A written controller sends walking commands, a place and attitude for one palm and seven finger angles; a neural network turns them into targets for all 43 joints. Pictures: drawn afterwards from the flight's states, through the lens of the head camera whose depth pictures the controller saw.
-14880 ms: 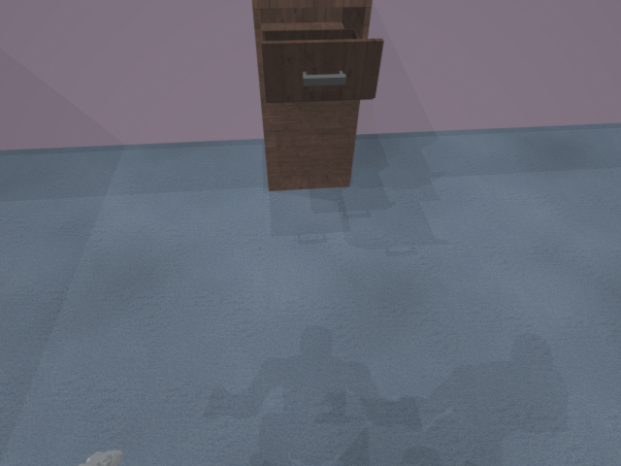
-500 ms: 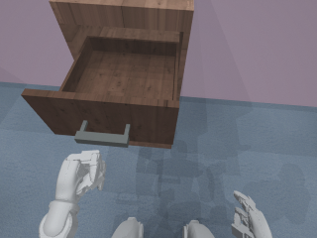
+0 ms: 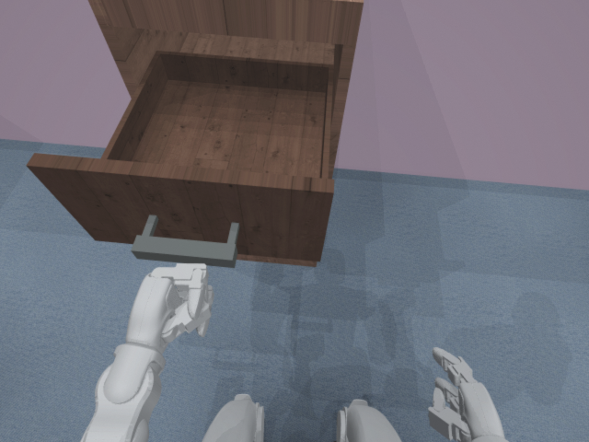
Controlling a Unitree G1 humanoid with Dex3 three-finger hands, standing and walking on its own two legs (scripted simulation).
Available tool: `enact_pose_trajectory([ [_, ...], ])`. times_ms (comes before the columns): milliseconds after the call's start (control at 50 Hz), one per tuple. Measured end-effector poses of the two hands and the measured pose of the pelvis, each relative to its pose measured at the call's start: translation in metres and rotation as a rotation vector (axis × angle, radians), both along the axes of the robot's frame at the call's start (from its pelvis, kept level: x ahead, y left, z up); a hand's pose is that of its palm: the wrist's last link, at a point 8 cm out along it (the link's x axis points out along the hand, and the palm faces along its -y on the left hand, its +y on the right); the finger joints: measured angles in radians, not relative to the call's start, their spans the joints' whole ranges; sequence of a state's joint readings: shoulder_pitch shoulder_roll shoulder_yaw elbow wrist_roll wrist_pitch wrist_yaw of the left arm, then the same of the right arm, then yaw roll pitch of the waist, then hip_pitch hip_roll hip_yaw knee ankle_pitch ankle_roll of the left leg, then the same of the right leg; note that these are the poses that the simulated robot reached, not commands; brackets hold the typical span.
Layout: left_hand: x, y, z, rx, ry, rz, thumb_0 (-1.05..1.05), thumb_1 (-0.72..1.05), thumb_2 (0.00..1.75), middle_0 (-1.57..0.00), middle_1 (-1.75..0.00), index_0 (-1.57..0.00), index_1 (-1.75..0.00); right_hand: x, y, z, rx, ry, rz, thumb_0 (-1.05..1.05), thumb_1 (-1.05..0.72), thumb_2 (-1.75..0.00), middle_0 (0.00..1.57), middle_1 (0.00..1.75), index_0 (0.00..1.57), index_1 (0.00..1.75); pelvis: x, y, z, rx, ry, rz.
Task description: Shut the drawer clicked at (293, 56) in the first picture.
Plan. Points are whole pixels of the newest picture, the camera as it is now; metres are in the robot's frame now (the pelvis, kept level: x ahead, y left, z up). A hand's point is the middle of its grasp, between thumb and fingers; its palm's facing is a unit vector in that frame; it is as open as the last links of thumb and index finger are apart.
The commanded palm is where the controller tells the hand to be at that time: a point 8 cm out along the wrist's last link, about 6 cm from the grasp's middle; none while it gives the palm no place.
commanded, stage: push the drawer shut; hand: left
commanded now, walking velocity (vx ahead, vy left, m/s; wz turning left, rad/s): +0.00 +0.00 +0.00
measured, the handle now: (189, 238) +0.37 +0.15 +0.04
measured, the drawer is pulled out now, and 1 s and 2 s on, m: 0.29 0.18 0.05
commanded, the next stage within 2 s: none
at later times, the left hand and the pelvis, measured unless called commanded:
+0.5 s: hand (209, 269) +0.33 +0.12 +0.03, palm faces -0.10 -0.99 -0.05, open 3.2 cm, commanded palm +0.33 +0.18 +0.05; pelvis -0.01 -0.01 +0.00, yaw +0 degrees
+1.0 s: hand (220, 222) +0.40 +0.12 +0.04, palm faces -0.09 -1.00 -0.04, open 3.3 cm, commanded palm +0.39 +0.17 +0.05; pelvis -0.01 +0.00 +0.00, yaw -1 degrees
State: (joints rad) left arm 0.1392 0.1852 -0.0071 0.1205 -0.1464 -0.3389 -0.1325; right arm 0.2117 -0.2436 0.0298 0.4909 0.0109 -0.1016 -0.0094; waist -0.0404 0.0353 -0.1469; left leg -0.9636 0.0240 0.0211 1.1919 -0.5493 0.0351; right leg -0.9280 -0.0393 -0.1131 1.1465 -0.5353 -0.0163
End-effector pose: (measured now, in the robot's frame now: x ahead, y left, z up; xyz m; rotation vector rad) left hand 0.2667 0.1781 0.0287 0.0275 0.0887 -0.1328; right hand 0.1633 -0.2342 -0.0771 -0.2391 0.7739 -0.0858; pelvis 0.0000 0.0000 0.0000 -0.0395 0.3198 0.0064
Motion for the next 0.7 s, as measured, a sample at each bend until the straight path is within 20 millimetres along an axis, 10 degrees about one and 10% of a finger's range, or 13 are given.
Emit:
enact_pose_trajectory([
  [700,0.073,0.000,0.009,0.012,-0.063,0.034,0.04,0.82,0.91,-1.40,-1.60,-1.40,-1.60,-0.050,-0.023,-0.013,-0.015,0.151,-0.069,0.01,-0.90,-0.89,0.20,0.30,0.20,0.30,-0.010,-0.009,0.005,0.010,0.002,-0.005],
])
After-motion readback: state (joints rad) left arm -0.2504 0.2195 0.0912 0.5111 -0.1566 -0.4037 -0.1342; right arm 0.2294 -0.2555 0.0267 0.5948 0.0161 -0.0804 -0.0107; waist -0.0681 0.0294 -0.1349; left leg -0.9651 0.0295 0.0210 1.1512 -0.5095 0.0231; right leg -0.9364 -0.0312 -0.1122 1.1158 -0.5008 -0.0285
